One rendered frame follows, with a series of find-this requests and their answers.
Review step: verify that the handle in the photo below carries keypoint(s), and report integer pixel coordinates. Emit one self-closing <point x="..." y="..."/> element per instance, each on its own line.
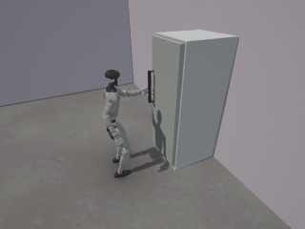
<point x="150" y="86"/>

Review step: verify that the robot torso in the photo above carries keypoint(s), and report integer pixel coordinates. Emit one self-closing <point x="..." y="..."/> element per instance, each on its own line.
<point x="114" y="113"/>

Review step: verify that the robot left upper arm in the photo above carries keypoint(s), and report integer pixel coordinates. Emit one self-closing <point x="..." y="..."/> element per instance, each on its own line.
<point x="123" y="93"/>

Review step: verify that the right robot foot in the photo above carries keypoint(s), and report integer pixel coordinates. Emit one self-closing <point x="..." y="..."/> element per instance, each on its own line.
<point x="123" y="174"/>

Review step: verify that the right robot forearm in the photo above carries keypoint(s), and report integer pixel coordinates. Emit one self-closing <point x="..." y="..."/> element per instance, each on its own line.
<point x="108" y="123"/>

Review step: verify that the left robot hand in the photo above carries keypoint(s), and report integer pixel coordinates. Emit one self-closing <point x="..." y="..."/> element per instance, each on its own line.
<point x="145" y="90"/>

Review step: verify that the left robot forearm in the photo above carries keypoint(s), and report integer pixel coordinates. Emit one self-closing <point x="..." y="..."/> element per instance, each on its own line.
<point x="134" y="93"/>

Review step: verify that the robot right upper arm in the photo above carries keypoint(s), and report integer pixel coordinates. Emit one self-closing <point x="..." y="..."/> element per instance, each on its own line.
<point x="110" y="103"/>

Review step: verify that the fridge door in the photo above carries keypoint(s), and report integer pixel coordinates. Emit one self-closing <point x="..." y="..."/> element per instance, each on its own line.
<point x="167" y="64"/>

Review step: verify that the right robot hand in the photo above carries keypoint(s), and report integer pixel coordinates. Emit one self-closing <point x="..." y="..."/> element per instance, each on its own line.
<point x="119" y="141"/>

